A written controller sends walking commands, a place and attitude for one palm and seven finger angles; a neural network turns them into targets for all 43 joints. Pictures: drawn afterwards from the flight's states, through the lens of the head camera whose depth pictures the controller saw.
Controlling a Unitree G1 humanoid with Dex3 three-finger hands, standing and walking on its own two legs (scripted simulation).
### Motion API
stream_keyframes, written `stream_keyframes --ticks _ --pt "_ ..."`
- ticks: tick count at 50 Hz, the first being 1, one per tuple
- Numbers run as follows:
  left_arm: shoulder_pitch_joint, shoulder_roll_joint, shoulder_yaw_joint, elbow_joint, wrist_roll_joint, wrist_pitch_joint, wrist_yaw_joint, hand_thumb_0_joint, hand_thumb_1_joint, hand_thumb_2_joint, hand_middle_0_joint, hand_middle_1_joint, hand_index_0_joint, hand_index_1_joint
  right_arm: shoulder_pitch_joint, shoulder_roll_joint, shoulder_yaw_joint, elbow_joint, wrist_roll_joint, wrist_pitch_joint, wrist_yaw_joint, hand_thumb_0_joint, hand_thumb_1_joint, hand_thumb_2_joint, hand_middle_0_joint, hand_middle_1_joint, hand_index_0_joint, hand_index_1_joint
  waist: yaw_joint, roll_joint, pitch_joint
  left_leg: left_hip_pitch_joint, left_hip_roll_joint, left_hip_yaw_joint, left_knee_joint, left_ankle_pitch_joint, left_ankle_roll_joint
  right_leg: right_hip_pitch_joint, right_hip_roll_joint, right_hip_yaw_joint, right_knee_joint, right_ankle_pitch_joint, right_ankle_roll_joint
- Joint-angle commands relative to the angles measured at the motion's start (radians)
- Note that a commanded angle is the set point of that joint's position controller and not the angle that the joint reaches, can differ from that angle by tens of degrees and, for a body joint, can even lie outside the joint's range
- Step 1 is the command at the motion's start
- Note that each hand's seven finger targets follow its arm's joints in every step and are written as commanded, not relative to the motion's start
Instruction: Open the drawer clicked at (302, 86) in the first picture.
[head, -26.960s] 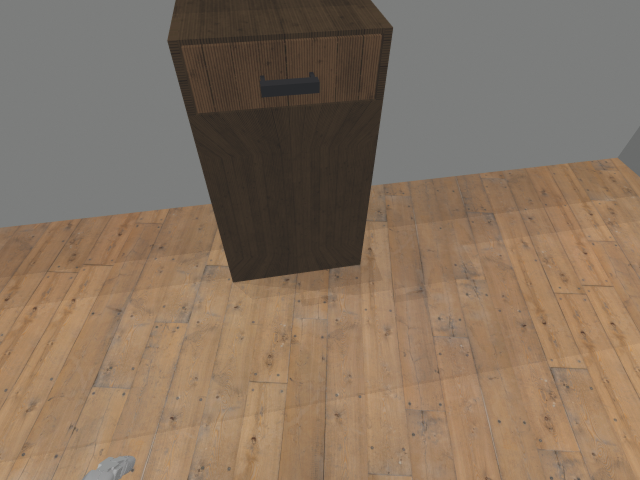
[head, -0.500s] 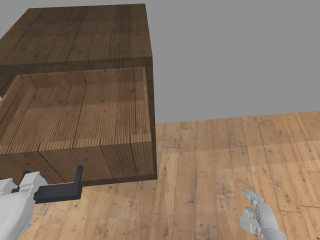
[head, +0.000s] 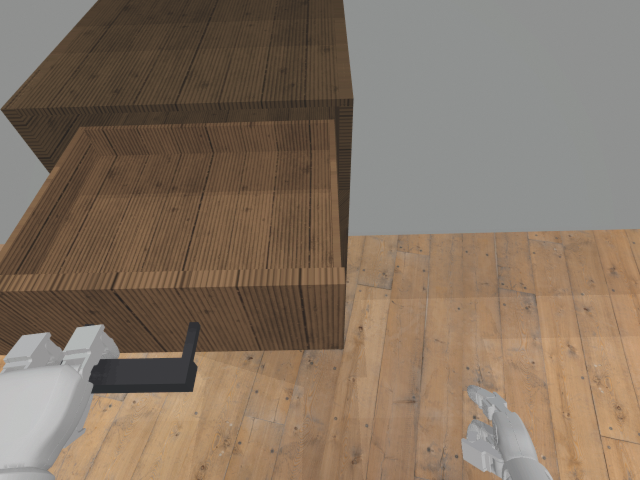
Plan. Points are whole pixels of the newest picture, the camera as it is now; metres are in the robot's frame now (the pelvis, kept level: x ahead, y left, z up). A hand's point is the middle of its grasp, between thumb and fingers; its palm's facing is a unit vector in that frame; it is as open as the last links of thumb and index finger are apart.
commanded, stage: open the thumb to release the handle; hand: left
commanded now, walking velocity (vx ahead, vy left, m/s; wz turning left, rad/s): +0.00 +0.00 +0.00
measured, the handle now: (134, 353) +0.22 +0.25 +0.07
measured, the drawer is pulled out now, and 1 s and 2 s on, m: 0.30 0.30 0.30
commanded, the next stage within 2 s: lift the hand off the handle in 0.36 s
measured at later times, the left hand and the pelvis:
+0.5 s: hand (70, 420) +0.15 +0.29 +0.05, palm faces +0.02 -0.02 -1.00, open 13.5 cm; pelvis -0.02 -0.03 +0.01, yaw +1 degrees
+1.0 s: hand (77, 390) +0.17 +0.28 +0.08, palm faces +0.05 +0.01 -1.00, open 13.7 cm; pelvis -0.02 -0.04 +0.01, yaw +1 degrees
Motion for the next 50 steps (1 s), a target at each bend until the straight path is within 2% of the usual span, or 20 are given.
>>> stream_keyframes --ticks 1,2,5,7,12,13,15,19,22,23,24,27,32,35,39,41,42,43,45,50 --pt "-0.005 0.163 0.166 -0.191 -0.046 0.017 0.029 0.000 0.340 0.660 -0.360 -1.290 -0.360 -1.290 -0.095 -0.134 -0.053 -0.149 0.003 -0.054 -0.028 0.000 -0.900 -0.900 0.200 0.300 0.200 0.300 -0.010 0.024 -0.224 0.187 0.078 -0.060 -0.115 0.718 -0.112 0.113 -0.007 -0.031 -0.060 0.344 -0.035" --pt "-0.002 0.168 0.172 -0.153 -0.048 0.021 0.017 0.000 0.270 0.630 -0.355 -1.283 -0.355 -1.283 -0.103 -0.136 -0.047 -0.144 0.003 -0.052 -0.033 0.000 -0.900 -0.900 0.200 0.300 0.200 0.300 -0.015 -0.015 -0.202 0.169 0.075 -0.057 -0.119 0.683 -0.105 0.122 -0.005 -0.026 -0.071 0.348 -0.035" --pt "-0.055 0.165 0.145 -0.109 -0.027 0.020 -0.012 0.000 0.060 0.540 -0.340 -1.260 -0.340 -1.260 -0.122 -0.136 -0.039 -0.141 -0.002 -0.046 -0.040 0.000 -0.900 -0.900 0.200 0.300 0.200 0.300 -0.015 -0.032 -0.128 0.121 0.061 -0.049 -0.148 0.553 -0.087 0.124 -0.008 -0.020 -0.092 0.300 -0.038" --pt "-0.066 0.194 0.164 -0.119 -0.025 0.017 -0.023 0.000 -0.080 0.480 -0.330 -1.245 -0.330 -1.245 -0.130 -0.140 -0.036 -0.145 -0.001 -0.044 -0.045 0.000 -0.900 -0.900 0.200 0.300 0.200 0.300 -0.006 0.007 -0.147 0.129 0.057 -0.042 -0.160 0.536 -0.083 0.156 -0.009 -0.007 -0.107 0.299 -0.043" --pt "-0.070 0.212 0.176 -0.110 -0.029 -0.009 -0.038 0.000 -0.430 0.330 -0.305 -1.207 -0.305 -1.207 -0.132 -0.138 -0.036 -0.146 -0.002 -0.052 -0.051 0.000 -0.900 -0.900 0.200 0.300 0.200 0.300 0.001 0.014 -0.148 0.133 0.051 -0.037 -0.174 0.489 -0.074 0.176 -0.008 -0.002 -0.128 0.274 -0.045" --pt "-0.090 0.196 0.159 -0.108 -0.028 -0.016 -0.036 0.000 -0.500 0.300 -0.300 -1.200 -0.300 -1.200 -0.130 -0.134 -0.032 -0.148 -0.002 -0.056 -0.049 0.000 -0.900 -0.900 0.200 0.300 0.200 0.300 -0.008 0.007 -0.125 0.122 0.048 -0.035 -0.172 0.453 -0.067 0.159 -0.011 -0.010 -0.126 0.258 -0.043" --pt "-0.118 0.220 0.186 -0.072 -0.023 -0.033 -0.031 0.000 -0.500 0.300 -0.300 -1.200 -0.300 -1.200 -0.133 -0.134 -0.036 -0.137 -0.003 -0.058 -0.053 0.000 -0.900 -0.900 0.200 0.300 0.200 0.300 -0.006 0.004 -0.083 0.100 0.041 -0.036 -0.184 0.407 -0.065 0.151 -0.006 -0.004 -0.136 0.235 -0.047" --pt "-0.188 0.245 0.209 -0.040 -0.015 -0.052 -0.017 0.000 -0.500 0.300 -0.300 -1.200 -0.300 -1.200 -0.139 -0.133 -0.038 -0.131 -0.002 -0.064 -0.060 0.000 -0.900 -0.900 0.200 0.300 0.200 0.300 -0.006 0.016 -0.090 0.086 0.029 -0.029 -0.189 0.311 -0.053 0.157 -0.007 0.009 -0.146 0.191 -0.049" --pt "-0.193 0.241 0.205 -0.035 -0.022 -0.060 -0.014 0.000 -0.500 0.300 -0.300 -1.200 -0.300 -1.200 -0.143 -0.137 -0.043 -0.133 0.000 -0.074 -0.062 0.000 -0.900 -0.900 0.200 0.300 0.200 0.300 -0.003 0.040 -0.120 0.100 0.026 -0.023 -0.186 0.328 -0.051 0.171 -0.008 0.020 -0.149 0.216 -0.050" --pt "-0.207 0.101 0.069 -0.045 -0.030 -0.059 -0.019 0.000 -0.500 0.300 -0.300 -1.200 -0.300 -1.200 -0.140 -0.129 -0.042 -0.139 0.000 -0.085 -0.053 0.000 -0.900 -0.900 0.200 0.300 0.200 0.300 -0.032 0.028 -0.117 0.105 0.027 -0.022 -0.173 0.334 -0.052 0.137 -0.013 -0.002 -0.137 0.213 -0.043" --pt "-0.213 0.121 0.088 -0.039 -0.043 -0.059 -0.020 0.000 -0.500 0.300 -0.300 -1.200 -0.300 -1.200 -0.128 -0.133 -0.053 -0.131 0.007 -0.092 -0.053 0.000 -0.900 -0.900 0.200 0.300 0.200 0.300 -0.033 0.017 -0.125 0.110 0.031 -0.026 -0.175 0.331 -0.053 0.135 -0.009 -0.001 -0.140 0.205 -0.043" --pt "-0.256 0.216 0.147 -0.009 -0.010 -0.049 -0.010 0.000 -0.500 0.300 -0.300 -1.200 -0.300 -1.200 -0.137 -0.144 -0.047 -0.123 -0.002 -0.086 -0.062 0.000 -0.900 -0.900 0.200 0.300 0.200 0.300 -0.021 -0.008 -0.125 0.085 0.025 -0.026 -0.179 0.314 -0.050 0.150 -0.007 0.021 -0.146 0.206 -0.046" --pt "-0.343 0.259 0.179 0.036 0.026 -0.033 0.005 0.000 -0.500 0.300 -0.300 -1.200 -0.300 -1.200 -0.147 -0.136 -0.044 -0.114 0.000 -0.076 -0.071 0.000 -0.900 -0.900 0.200 0.300 0.200 0.300 -0.009 -0.033 -0.144 0.071 0.015 -0.018 -0.184 0.292 -0.044 0.190 -0.013 0.050 -0.152 0.222 -0.048" --pt "-0.383 0.219 0.135 0.067 0.000 -0.033 -0.011 0.000 -0.500 0.300 -0.300 -1.200 -0.300 -1.200 -0.144 -0.134 -0.044 -0.103 0.009 -0.084 -0.077 0.000 -0.900 -0.900 0.200 0.300 0.200 0.300 -0.026 -0.016 -0.131 0.079 0.013 -0.013 -0.183 0.286 -0.041 0.182 -0.017 0.045 -0.157 0.233 -0.040" --pt "-0.393 0.249 0.158 0.095 -0.020 -0.030 -0.035 0.000 -0.500 0.300 -0.300 -1.200 -0.300 -1.200 -0.146 -0.135 -0.043 -0.099 0.013 -0.085 -0.085 0.000 -0.900 -0.900 0.200 0.300 0.200 0.300 -0.017 -0.048 -0.138 0.075 0.011 -0.014 -0.196 0.281 -0.038 0.218 -0.020 0.051 -0.169 0.236 -0.037" --pt "-0.412 0.282 0.174 0.068 -0.015 -0.032 -0.045 0.000 -0.500 0.300 -0.300 -1.200 -0.300 -1.200 -0.158 -0.134 -0.040 -0.103 0.012 -0.084 -0.089 0.000 -0.900 -0.900 0.200 0.300 0.200 0.300 -0.007 -0.030 -0.155 0.089 0.008 -0.012 -0.202 0.294 -0.036 0.241 -0.023 0.061 -0.175 0.248 -0.037" --pt "-0.411 0.302 0.188 0.032 -0.016 -0.035 -0.048 0.000 -0.500 0.300 -0.300 -1.200 -0.300 -1.200 -0.162 -0.136 -0.040 -0.106 0.009 -0.084 -0.091 0.000 -0.900 -0.900 0.200 0.300 0.200 0.300 0.004 0.015 -0.182 0.106 0.007 -0.011 -0.208 0.318 -0.039 0.266 -0.024 0.068 -0.174 0.269 -0.042" --pt "-0.383 0.289 0.182 0.007 -0.018 -0.035 -0.050 0.000 -0.500 0.300 -0.300 -1.200 -0.300 -1.200 -0.164 -0.128 -0.037 -0.112 0.010 -0.087 -0.089 0.000 -0.900 -0.900 0.200 0.300 0.200 0.300 0.005 0.030 -0.188 0.118 0.009 -0.011 -0.209 0.331 -0.039 0.268 -0.027 0.057 -0.171 0.273 -0.042" --pt "-0.362 0.271 0.173 -0.020 -0.038 -0.040 -0.059 0.000 -0.500 0.300 -0.300 -1.200 -0.300 -1.200 -0.167 -0.128 -0.038 -0.113 0.013 -0.092 -0.088 0.000 -0.900 -0.900 0.200 0.300 0.200 0.300 0.002 0.015 -0.163 0.131 0.011 -0.011 -0.215 0.344 -0.038 0.262 -0.026 0.049 -0.181 0.288 -0.040" --pt "-0.370 0.303 0.210 -0.006 -0.060 -0.030 -0.084 0.000 -0.500 0.300 -0.300 -1.200 -0.300 -1.200 -0.175 -0.134 -0.036 -0.106 0.018 -0.085 -0.091 0.000 -0.900 -0.900 0.200 0.300 0.200 0.300 -0.001 -0.030 -0.100 0.124 0.012 -0.013 -0.238 0.333 -0.036 0.268 -0.028 0.052 -0.208 0.284 -0.033"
